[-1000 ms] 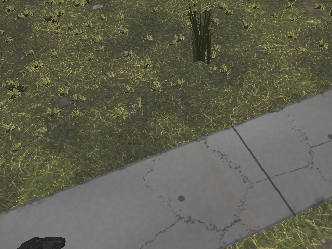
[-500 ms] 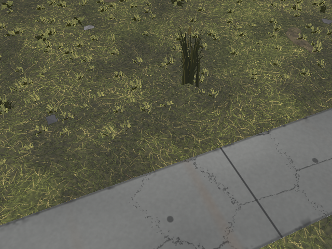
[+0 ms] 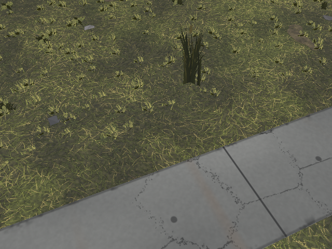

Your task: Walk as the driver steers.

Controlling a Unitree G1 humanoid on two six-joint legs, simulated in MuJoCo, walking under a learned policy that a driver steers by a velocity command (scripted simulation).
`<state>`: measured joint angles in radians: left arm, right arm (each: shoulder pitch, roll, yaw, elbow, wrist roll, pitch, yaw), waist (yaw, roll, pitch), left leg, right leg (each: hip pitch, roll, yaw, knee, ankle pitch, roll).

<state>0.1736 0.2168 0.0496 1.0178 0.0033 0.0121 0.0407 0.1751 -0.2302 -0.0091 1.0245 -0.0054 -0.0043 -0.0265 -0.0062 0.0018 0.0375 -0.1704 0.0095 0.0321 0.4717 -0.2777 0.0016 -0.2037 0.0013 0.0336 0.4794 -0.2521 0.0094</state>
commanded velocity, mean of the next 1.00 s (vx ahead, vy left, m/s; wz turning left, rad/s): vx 0.09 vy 0.00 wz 0.00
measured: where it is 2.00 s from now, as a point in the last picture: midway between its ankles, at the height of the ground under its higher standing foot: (162, 210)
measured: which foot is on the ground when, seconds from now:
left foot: down 0.00-1.00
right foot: down 0.00-0.82, up 0.84-1.00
